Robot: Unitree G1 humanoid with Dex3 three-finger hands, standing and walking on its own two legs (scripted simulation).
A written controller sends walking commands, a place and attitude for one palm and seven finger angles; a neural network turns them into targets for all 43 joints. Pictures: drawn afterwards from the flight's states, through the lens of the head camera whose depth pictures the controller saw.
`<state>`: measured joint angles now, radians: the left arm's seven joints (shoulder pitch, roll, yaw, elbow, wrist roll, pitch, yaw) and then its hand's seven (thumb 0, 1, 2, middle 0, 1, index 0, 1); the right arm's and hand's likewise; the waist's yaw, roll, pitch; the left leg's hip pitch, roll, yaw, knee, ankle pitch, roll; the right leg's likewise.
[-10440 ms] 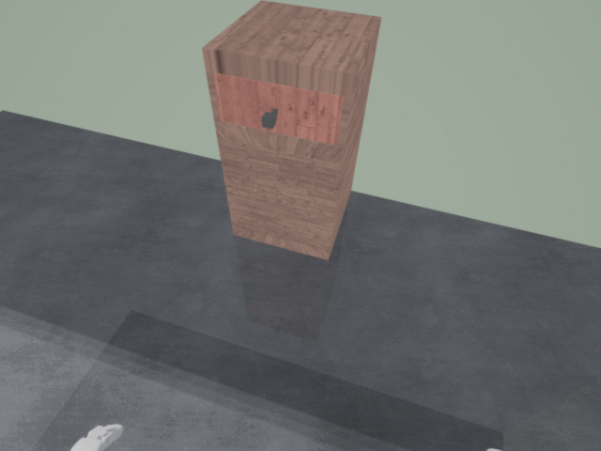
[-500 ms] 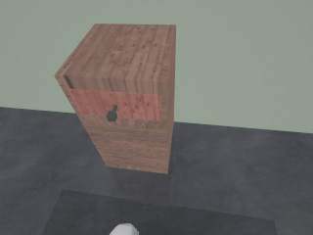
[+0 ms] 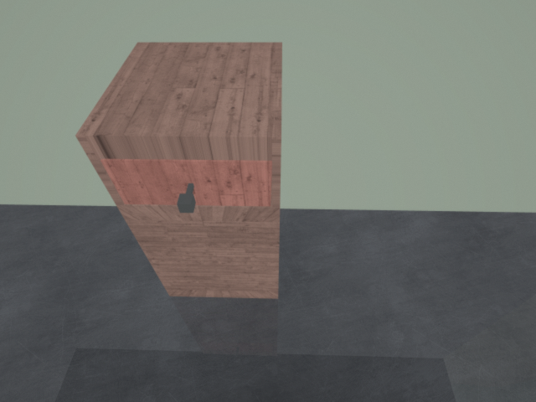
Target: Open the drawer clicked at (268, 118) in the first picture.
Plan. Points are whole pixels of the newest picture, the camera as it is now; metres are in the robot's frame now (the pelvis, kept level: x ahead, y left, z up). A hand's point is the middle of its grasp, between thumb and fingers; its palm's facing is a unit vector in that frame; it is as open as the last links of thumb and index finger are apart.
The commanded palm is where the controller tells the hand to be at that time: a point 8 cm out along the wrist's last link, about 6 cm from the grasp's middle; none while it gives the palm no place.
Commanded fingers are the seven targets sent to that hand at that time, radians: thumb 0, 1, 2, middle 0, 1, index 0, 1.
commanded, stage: come to a stop and stand still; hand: left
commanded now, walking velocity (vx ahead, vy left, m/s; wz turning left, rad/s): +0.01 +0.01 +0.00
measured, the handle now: (188, 197) +0.57 +0.22 -0.10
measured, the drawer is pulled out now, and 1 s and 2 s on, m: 0.00 0.00 0.00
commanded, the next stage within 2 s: look again from close up in 1.62 s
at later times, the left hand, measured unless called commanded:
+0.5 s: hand out of the picture -0.03 +0.11 -0.17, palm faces +0.08 -0.99 -0.14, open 7.3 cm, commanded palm none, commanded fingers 0.00 0.90 0.90 -0.20 -0.30 -0.20 -0.30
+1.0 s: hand out of the picture -0.03 +0.18 -0.17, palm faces +0.03 -0.98 -0.17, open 7.3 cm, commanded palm none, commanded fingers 0.00 0.90 0.90 -0.20 -0.30 -0.20 -0.30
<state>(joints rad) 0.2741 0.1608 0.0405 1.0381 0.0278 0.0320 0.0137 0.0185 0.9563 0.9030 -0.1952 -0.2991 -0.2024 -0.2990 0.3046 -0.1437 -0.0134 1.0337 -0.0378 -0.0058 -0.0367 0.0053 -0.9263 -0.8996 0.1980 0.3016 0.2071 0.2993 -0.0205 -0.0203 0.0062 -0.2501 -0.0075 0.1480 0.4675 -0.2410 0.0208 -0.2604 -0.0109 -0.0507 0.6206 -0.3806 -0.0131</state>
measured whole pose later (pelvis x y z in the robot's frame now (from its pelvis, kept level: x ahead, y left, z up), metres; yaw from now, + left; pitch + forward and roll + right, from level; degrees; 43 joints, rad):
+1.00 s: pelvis -0.02 +0.02 +0.00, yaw +1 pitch +0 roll +0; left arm 0.34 0.13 -0.01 1.07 0.01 -0.01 0.04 0.01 0.92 0.90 -0.19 -0.30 -0.20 -0.30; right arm 0.38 -0.10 0.03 1.10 -0.02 -0.01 -0.02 0.01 -0.91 -0.90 0.20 0.30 0.20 0.30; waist -0.01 0.01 -0.01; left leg -0.20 -0.04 0.09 0.48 -0.27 0.08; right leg -0.19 0.03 -0.07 0.47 -0.28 -0.05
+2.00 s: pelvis +0.00 +0.05 +0.01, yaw +0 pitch -1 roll +0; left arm 0.31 0.10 -0.01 1.13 0.01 0.01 0.04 0.00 0.92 0.90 -0.19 -0.30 -0.20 -0.30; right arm 0.36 -0.10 0.03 1.15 -0.02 -0.03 -0.05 0.01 -0.90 -0.90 0.20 0.30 0.20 0.30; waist 0.00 -0.02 0.03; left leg -0.14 -0.10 0.11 0.40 -0.26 0.12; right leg -0.15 -0.02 -0.06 0.46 -0.30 0.00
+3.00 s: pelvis +0.06 -0.03 +0.01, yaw +2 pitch -1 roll +2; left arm 0.32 0.10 0.02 1.06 0.03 -0.01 0.04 0.01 0.91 0.90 -0.20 -0.30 -0.21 -0.30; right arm 0.17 -0.18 -0.04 1.05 -0.01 0.05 -0.03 0.02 -0.93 -0.90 0.19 0.30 0.20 0.30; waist 0.04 -0.02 0.08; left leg -0.45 0.00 0.02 0.94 -0.42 -0.03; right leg -0.17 -0.01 -0.11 0.50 -0.32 -0.08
